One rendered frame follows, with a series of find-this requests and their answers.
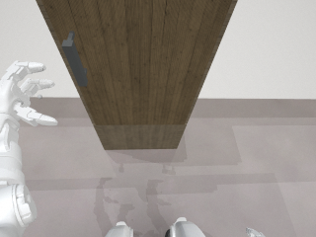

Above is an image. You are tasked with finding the left robot hand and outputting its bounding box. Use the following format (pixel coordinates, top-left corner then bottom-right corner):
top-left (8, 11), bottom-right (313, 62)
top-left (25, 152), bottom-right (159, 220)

top-left (0, 60), bottom-right (58, 126)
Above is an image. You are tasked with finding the robot left upper arm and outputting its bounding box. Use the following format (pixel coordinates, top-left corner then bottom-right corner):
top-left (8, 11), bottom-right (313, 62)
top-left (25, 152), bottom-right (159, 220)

top-left (0, 184), bottom-right (38, 237)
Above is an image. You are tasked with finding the right robot hand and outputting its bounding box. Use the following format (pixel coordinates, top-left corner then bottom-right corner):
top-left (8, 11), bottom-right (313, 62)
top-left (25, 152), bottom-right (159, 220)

top-left (246, 227), bottom-right (266, 237)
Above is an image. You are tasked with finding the cupboard door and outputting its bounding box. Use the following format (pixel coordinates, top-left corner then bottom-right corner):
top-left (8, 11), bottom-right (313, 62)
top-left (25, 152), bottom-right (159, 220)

top-left (41, 0), bottom-right (232, 125)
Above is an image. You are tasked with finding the robot left forearm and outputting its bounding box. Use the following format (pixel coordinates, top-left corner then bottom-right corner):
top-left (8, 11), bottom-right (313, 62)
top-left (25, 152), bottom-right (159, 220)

top-left (0, 113), bottom-right (26, 189)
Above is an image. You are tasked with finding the left robot shin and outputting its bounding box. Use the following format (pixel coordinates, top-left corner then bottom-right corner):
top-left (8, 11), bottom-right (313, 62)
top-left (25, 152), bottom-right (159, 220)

top-left (117, 221), bottom-right (126, 226)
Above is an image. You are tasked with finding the handle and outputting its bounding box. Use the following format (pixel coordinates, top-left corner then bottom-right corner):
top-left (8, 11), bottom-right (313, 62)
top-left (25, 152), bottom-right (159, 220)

top-left (61, 31), bottom-right (88, 87)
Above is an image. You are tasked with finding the robot left thigh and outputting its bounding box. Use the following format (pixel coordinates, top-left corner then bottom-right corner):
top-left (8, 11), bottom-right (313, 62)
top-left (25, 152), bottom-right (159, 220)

top-left (105, 225), bottom-right (133, 237)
